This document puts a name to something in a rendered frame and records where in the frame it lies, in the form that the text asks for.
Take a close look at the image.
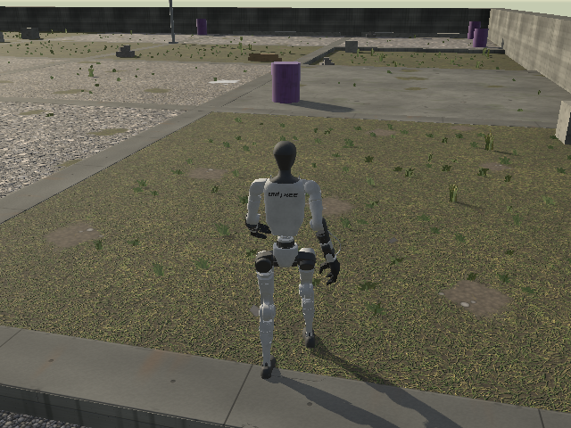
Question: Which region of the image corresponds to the robot right hand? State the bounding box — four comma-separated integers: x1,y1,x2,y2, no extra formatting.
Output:
319,259,340,285

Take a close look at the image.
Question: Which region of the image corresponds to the robot right thigh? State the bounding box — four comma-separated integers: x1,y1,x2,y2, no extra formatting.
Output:
297,248,316,299

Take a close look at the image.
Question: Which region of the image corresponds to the robot left upper arm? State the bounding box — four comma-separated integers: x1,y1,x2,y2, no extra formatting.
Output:
246,178,267,225

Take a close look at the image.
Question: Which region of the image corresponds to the left robot shin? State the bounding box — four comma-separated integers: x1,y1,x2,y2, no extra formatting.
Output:
259,304,274,366

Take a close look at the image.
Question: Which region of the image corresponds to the robot left hand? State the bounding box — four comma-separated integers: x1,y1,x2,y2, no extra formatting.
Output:
250,222,271,239

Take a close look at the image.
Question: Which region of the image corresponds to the robot left forearm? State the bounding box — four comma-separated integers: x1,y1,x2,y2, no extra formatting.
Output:
245,212,259,233

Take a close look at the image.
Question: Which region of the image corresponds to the robot right forearm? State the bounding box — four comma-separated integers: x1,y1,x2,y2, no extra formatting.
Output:
316,218,336,262

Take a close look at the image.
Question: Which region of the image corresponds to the robot right upper arm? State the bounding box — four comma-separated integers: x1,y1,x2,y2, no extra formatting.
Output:
303,179,324,231

